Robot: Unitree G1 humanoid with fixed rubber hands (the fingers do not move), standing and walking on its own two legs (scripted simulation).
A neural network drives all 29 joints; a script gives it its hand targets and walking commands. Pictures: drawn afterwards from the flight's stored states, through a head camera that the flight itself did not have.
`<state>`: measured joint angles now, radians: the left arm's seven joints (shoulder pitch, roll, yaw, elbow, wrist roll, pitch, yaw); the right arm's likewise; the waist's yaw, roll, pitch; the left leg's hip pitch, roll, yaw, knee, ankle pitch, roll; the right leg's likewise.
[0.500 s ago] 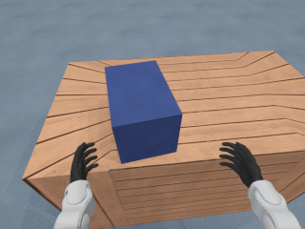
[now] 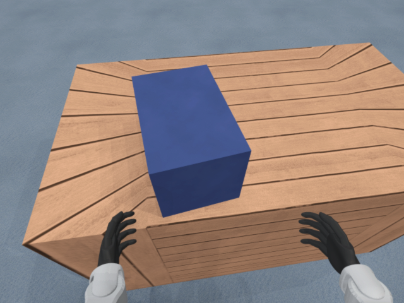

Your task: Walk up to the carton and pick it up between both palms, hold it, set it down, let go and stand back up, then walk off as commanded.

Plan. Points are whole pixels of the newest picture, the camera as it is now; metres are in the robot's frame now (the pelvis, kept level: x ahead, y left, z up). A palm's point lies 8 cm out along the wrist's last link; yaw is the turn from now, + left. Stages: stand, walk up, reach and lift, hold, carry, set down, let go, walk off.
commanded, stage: set down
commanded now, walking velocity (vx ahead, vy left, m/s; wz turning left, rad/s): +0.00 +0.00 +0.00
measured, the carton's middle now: (185, 137) +0.47 +0.08 +0.02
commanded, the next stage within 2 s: let go in 1.60 s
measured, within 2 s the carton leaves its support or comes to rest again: neither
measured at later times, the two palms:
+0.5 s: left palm (97, 285) +0.15 +0.22 -0.03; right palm (323, 271) +0.18 -0.20 -0.03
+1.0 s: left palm (100, 285) +0.16 +0.23 -0.06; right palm (323, 280) +0.17 -0.21 -0.06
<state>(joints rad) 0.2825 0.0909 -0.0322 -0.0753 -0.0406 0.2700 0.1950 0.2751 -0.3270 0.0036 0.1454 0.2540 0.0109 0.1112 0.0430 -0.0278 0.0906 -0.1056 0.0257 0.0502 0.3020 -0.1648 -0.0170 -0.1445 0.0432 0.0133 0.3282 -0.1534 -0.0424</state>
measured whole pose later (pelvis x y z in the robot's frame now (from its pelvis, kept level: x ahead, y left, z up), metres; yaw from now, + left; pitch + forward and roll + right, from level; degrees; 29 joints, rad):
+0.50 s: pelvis +0.01 +0.02 +0.00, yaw +1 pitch -4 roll -1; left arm 0.41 0.13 -0.06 0.06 -0.03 0.16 0.16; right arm 0.34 -0.24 0.00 0.31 0.17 -0.08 0.11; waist 0.06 -0.02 0.07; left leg -0.06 0.02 0.04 0.35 -0.21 0.00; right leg -0.06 0.04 0.00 0.30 -0.17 -0.03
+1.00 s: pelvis +0.00 +0.01 +0.00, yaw +1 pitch -3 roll +0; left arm 0.27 0.17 -0.02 0.27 -0.05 0.14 0.12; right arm 0.26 -0.21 -0.02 0.44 0.08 -0.08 0.08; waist 0.04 -0.04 0.11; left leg -0.11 0.01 0.04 0.37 -0.21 0.00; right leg -0.14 0.03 0.00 0.37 -0.19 -0.03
